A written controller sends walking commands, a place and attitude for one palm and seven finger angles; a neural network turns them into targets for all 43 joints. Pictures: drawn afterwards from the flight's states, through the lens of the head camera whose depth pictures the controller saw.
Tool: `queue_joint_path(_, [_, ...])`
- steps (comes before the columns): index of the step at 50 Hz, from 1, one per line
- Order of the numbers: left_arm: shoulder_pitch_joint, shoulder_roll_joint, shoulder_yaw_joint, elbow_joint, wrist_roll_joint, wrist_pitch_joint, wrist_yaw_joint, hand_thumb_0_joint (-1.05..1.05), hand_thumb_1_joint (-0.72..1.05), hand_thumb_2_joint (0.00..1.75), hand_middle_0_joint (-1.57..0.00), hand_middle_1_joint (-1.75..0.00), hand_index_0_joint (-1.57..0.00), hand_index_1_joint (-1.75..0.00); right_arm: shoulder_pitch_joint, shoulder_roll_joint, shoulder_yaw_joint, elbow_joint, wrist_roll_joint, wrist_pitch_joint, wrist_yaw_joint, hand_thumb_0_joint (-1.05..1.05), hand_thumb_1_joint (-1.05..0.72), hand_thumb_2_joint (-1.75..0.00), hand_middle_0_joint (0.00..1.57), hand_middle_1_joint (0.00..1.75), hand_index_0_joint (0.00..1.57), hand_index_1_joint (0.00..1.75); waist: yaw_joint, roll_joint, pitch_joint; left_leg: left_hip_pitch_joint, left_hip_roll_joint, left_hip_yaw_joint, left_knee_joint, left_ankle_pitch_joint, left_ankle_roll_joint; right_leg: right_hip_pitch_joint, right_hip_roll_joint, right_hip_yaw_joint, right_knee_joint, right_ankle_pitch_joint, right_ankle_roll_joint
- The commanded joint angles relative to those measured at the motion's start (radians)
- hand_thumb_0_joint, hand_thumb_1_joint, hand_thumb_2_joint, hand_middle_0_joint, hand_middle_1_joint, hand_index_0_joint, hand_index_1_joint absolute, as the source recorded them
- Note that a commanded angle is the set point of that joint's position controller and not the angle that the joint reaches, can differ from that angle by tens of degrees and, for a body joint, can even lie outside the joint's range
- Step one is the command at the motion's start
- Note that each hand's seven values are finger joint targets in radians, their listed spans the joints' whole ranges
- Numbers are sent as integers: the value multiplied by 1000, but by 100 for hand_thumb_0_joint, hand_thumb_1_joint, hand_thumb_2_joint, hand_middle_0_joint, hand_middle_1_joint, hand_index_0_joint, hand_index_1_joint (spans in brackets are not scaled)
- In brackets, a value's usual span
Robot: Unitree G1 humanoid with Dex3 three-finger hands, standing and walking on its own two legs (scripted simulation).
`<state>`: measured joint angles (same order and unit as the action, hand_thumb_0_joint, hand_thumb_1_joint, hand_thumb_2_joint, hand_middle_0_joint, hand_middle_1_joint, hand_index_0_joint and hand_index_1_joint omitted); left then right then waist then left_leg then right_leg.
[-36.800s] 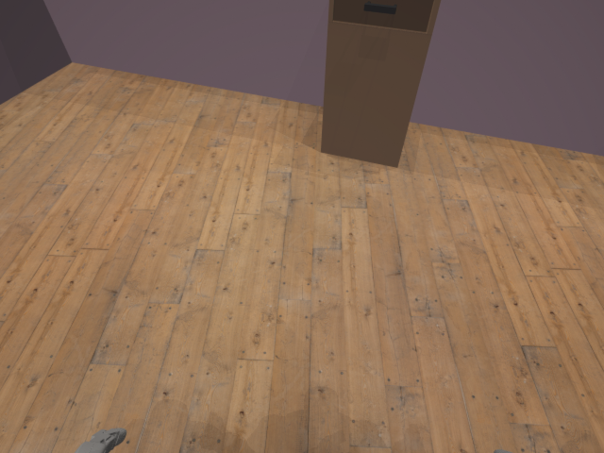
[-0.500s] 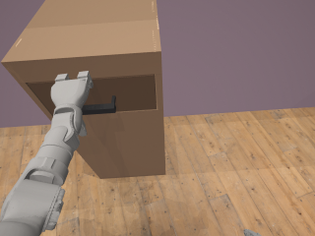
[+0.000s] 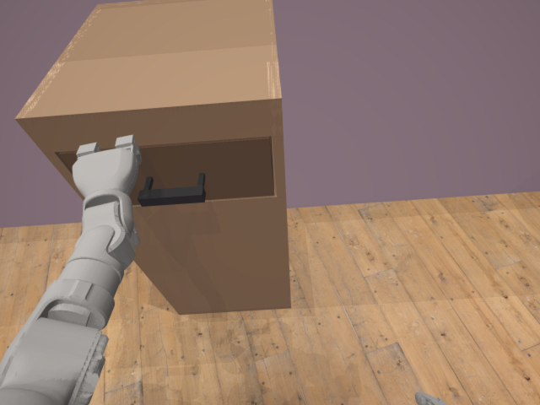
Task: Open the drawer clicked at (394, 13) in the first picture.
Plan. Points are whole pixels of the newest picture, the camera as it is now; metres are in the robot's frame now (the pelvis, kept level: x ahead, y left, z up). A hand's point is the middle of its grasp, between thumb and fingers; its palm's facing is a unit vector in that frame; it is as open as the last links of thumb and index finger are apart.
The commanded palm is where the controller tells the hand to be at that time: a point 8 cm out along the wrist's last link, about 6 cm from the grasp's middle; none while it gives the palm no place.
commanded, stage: re-aim the fingers above the handle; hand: left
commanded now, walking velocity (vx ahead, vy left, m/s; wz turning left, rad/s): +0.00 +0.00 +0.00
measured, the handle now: (173, 188) +0.49 +0.21 +0.01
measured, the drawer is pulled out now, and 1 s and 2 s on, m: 0.00 0.00 0.00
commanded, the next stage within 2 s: lower the fingers behind the handle in 0.36 s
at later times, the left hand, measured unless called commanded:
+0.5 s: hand (114, 198) +0.41 +0.27 +0.08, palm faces -0.07 +0.07 -1.00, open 13.8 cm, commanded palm +0.40 +0.23 +0.12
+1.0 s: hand (155, 206) +0.44 +0.23 +0.02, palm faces +0.07 +0.01 -1.00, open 13.8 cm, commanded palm +0.41 +0.22 +0.08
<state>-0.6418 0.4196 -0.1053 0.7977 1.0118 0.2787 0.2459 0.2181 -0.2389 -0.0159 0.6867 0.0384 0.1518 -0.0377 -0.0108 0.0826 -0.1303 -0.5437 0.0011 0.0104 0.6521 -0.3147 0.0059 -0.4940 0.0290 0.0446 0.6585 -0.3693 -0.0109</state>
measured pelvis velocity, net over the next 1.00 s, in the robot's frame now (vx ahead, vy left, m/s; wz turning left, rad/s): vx -0.02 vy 0.01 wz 0.00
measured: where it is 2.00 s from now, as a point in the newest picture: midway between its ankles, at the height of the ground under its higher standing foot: outside the picture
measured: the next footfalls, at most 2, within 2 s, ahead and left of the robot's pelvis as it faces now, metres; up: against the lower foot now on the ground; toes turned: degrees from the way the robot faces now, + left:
none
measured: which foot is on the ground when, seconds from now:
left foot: down 0.00-1.00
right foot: down 0.00-1.00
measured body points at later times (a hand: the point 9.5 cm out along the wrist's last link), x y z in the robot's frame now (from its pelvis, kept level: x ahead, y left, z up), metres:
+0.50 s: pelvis -0.01 -0.01 +0.00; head +0.03 -0.04 +0.45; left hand +0.41 +0.26 +0.13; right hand +0.09 -0.25 -0.15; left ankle +0.00 +0.12 -0.72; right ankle -0.03 -0.12 -0.72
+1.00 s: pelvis -0.02 +0.01 -0.02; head +0.07 -0.01 +0.42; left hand +0.43 +0.22 +0.07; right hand +0.07 -0.25 -0.16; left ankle +0.00 +0.12 -0.72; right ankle -0.03 -0.12 -0.72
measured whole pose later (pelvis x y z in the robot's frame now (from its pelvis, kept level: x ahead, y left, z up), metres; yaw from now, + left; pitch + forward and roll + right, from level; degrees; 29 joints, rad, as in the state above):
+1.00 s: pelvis -0.02 +0.01 -0.02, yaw +0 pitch +17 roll -1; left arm -0.70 0.39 -0.05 0.87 1.10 0.09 0.38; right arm 0.26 -0.24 -0.05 0.66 0.00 0.10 -0.02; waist -0.06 0.06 -0.13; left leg -0.77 0.01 -0.01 0.82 -0.35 0.01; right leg -0.71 0.04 0.03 0.80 -0.40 0.00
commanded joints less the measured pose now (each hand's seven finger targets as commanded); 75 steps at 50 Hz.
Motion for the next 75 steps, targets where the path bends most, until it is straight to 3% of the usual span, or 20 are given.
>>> queue_joint_path(1, [-326, 19, -142, -318, -100, -2, -194, 0, -50, 30, -30, -120, -30, -120, -20, -174, -68, -169, 12, -19, -33, 0, -90, -90, 20, 30, 20, 30, -85, -226, -330, 257, -44, 38, -36, 381, 54, 216, 10, -70, -110, 565, 13])
queue_joint_path(5, [-439, -32, -209, -546, -124, -207, -246, 0, -50, 30, -30, -120, -30, -120, -15, -140, -58, -150, 1, -69, -56, 0, -90, -90, 20, 30, 20, 30, -111, -65, -271, 366, -51, -23, -21, 396, 62, 92, 14, -68, -103, 415, -5])
queue_joint_path(10, [-531, 242, 89, -546, -37, -404, -60, 0, -50, 30, -30, -120, -30, -120, 55, -124, -70, -81, -23, -88, -61, 0, -90, -90, 20, 30, 20, 30, -33, -6, -295, 332, -38, -39, 11, 372, 22, 5, 22, -80, -45, 308, -37])
queue_joint_path(12, [-483, 289, 179, -446, 7, -377, 56, 0, -50, 30, -30, -120, -30, -120, 41, -100, -63, -80, -13, -95, -50, 0, -90, -90, 20, 30, 20, 30, 12, -13, -303, 239, -45, -28, 11, 333, 11, 28, 26, -84, -18, 291, -45])
queue_joint_path(16, [-382, 314, 158, -275, 22, -195, 158, 0, -50, 30, -30, -120, -30, -120, -37, -103, -33, -103, -9, -69, -42, 0, -90, -90, 20, 30, 20, 30, 61, -48, -321, 135, -52, 36, -16, 278, -1, 142, 17, -64, -29, 317, -35])
queue_joint_path(20, [-294, 280, 93, 2, 27, 19, 94, 0, -50, 30, -30, -120, -30, -120, -48, -129, -27, -95, -1, -32, -35, 0, -90, -90, 20, 30, 20, 30, 62, -151, -330, 92, -40, 66, -54, 230, 1, 217, 12, -48, -75, 325, -14])
queue_joint_path(22, [-335, 274, 46, 36, -3, 82, -15, 0, -50, 30, -30, -120, -30, -120, -21, -159, -30, -109, 10, -14, -40, 0, -90, -90, 20, 30, 20, 30, 17, -211, -324, 94, -40, 66, -69, 205, 18, 243, 4, -48, -109, 345, 6])
queue_joint_path(26, [-442, 126, -95, -104, -98, -78, -259, 0, -50, 30, -30, -120, -30, -120, 12, -185, -45, -129, 10, -35, -72, 0, -90, -90, 20, 30, 20, 30, -107, -276, -224, 128, -52, 35, -45, 196, 55, 188, -17, -44, -132, 428, 32])
queue_joint_path(31, [-606, 133, -91, -361, -87, -340, -250, 0, -50, 30, -30, -120, -30, -120, 93, -149, -62, -84, -4, -102, -85, 0, -90, -90, 20, 30, 20, 30, -111, 23, -328, 325, -53, -14, 6, 281, 57, 39, 6, -43, -87, 309, -10])
queue_joint_path(32, [-600, 177, -43, -378, -85, -370, -224, 0, -50, 30, -30, -120, -30, -120, 112, -156, -72, -70, -6, -107, -85, 0, -90, -90, 20, 30, 20, 30, -102, 28, -327, 344, -46, -24, 19, 302, 52, 5, 14, -49, -72, 313, -18])
queue_joint_path(35, [-562, 35, -130, -379, -100, -434, -187, 0, -50, 30, -30, -120, -30, -120, 149, -147, -87, -50, -9, -130, -71, 0, -90, -90, 20, 30, 20, 30, -121, -44, -283, 316, -40, -37, 49, 317, 46, -69, 19, -67, -52, 282, -20])
queue_joint_path(37, [-518, 123, -15, -344, -84, -489, -127, 0, -50, 30, -30, -120, -30, -120, 151, -152, -99, -46, -17, -128, -65, 0, -90, -90, 20, 30, 20, 30, -99, -88, -237, 241, -34, -42, 73, 279, 35, -121, 22, -70, -23, 250, -27])
queue_joint_path(42, [-434, 320, 215, -140, 25, -381, 97, 0, -50, 30, -30, -120, -30, -120, 148, -145, -87, -56, -25, -99, -18, 0, -90, -90, 20, 30, 20, 30, 1, -40, -324, 57, -42, -22, 89, 282, 15, -90, 26, -86, 57, 255, -44])
queue_joint_path(45, [-383, 335, 229, -105, 90, -231, 203, 0, -50, 30, -30, -120, -30, -120, 113, -140, -78, -80, -46, -77, 6, 0, -90, -90, 20, 30, 20, 30, 44, 38, -441, 57, -45, 8, 98, 363, 3, -24, 33, -94, 87, 330, -50])
queue_joint_path(50, [-440, 242, 118, -121, 72, -58, 158, 0, -50, 30, -30, -120, -30, -120, 135, -154, -93, -101, -32, -51, 8, 0, -90, -90, 20, 30, 20, 30, -31, -37, -593, 165, -21, 22, 102, 441, 22, 74, 42, -80, 51, 450, -23])
queue_joint_path(55, [-512, 102, -45, -185, -29, -144, -27, 0, -50, 30, -30, -120, -30, -120, 131, -162, -86, -90, -21, -57, -43, 0, -90, -90, 20, 30, 20, 30, -130, -147, -375, 190, -22, -2, 55, 317, 52, 22, 30, -72, -42, 370, 0])
queue_joint_path(58, [-432, 142, -11, -115, 0, -262, -69, 0, -50, 30, -30, -120, -30, -120, 147, -153, -78, -64, -30, -63, -61, 0, -90, -90, 20, 30, 20, 30, -105, -115, -252, 169, -22, -14, 51, 266, 52, -63, 28, -75, -40, 270, -12])
queue_joint_path(63, [-345, 137, 41, -131, 30, -381, -17, 0, -50, 30, -30, -120, -30, -120, 170, -134, -89, -74, -41, -64, -33, 0, -90, -90, 20, 30, 20, 30, -41, 13, -315, 169, -15, -13, 89, 335, 30, -121, 37, -84, 30, 255, -39])
queue_joint_path(66, [-341, 60, 7, -141, 22, -392, 27, 0, -50, 30, -30, -120, -30, -120, 189, -131, -107, -73, -39, -74, -12, 0, -90, -90, 20, 30, 20, 30, -62, -43, -324, 156, -7, -19, 119, 355, 28, -152, 43, -92, 48, 269, -35])
queue_joint_path(75, [-395, 112, 41, -101, 73, -253, 133, 0, -50, 30, -30, -120, -30, -120, 182, -154, -118, -52, -41, -55, 16, 0, -90, -90, 20, 30, 20, 30, -76, -36, -399, 131, -16, -13, 154, 388, 28, -142, 49, -88, 74, 337, -34])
